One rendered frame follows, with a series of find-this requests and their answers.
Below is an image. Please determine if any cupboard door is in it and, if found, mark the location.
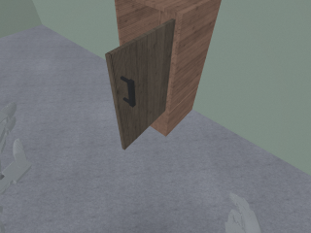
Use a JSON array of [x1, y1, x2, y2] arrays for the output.
[[105, 18, 176, 150]]

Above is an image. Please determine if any handle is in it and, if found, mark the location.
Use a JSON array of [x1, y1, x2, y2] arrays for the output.
[[121, 76, 136, 108]]

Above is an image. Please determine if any robot left hand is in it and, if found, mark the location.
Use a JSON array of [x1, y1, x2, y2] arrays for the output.
[[0, 102, 32, 196]]

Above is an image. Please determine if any robot right hand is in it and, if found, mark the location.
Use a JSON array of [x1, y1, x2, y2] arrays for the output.
[[225, 192, 262, 233]]

